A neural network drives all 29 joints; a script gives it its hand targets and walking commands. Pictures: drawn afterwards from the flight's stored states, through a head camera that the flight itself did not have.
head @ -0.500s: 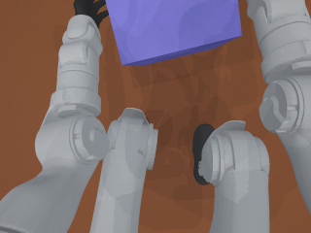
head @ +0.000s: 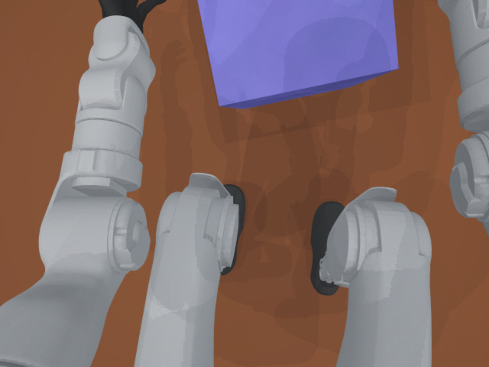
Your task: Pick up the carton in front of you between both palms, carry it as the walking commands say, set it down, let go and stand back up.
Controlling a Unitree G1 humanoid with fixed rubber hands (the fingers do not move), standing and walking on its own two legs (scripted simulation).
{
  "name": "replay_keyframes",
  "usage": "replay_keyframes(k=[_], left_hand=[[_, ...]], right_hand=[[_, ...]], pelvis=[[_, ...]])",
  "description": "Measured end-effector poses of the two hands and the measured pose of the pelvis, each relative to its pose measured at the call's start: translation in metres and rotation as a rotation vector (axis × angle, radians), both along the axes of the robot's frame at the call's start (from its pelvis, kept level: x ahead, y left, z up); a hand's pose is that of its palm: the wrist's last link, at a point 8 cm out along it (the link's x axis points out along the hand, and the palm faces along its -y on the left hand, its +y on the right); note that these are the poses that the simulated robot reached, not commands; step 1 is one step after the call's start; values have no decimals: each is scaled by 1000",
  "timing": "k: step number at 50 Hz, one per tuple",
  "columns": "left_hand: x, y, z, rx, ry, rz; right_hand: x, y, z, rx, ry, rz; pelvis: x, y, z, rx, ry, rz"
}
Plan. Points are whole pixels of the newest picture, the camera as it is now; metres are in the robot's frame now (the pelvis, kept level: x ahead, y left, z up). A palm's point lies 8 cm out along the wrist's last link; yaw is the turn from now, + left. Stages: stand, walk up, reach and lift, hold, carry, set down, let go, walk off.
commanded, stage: set down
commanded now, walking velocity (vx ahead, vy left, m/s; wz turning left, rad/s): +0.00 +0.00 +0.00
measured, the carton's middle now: (288, 27) +0.54 +0.00 -0.26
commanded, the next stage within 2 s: let go in 0.82 s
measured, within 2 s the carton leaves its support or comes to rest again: neither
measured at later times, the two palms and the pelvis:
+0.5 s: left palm out of the picture +0.51 +0.20 +0.03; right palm out of the picture +0.59 -0.19 +0.02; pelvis +0.01 -0.01 +0.13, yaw +0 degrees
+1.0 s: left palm out of the picture +0.50 +0.20 +0.17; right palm out of the picture +0.58 -0.20 +0.16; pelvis +0.05 -0.01 +0.27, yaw -2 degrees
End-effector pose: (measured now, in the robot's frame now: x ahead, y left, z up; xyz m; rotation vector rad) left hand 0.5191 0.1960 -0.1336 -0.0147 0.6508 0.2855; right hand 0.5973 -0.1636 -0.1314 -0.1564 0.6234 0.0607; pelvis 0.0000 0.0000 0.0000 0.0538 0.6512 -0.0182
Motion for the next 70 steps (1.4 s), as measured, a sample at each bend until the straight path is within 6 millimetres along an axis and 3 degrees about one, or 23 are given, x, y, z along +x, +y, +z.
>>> replay_keyframes(k=[6,22,32,48,52,57,63,70], left_hand=[[-6,1,48,11,11,25],[-4,-2,152,45,-7,34],[-8,8,204,35,10,48],[-11,6,292,42,13,-39],[-24,8,305,56,46,-105],[-51,16,325,88,84,-209],[-90,40,358,126,157,-298],[-133,53,402,118,136,-275]], right_hand=[[-2,-5,51,7,40,-26],[-7,-28,136,24,34,-26],[-1,-21,190,14,38,-9],[-10,-32,288,3,44,-48],[-32,-33,299,-36,60,-82],[-83,-39,310,-74,78,-164],[-138,-34,335,-79,118,-186],[-172,-34,374,-67,103,-143]], pelvis=[[3,0,33,0,56,6],[8,-9,111,17,164,-19],[19,-17,167,19,193,-20],[48,-10,256,-9,169,-25],[56,-6,276,-21,143,-27],[70,1,299,-43,87,-27],[85,11,327,-53,-18,-34],[103,18,349,-58,-156,-26]])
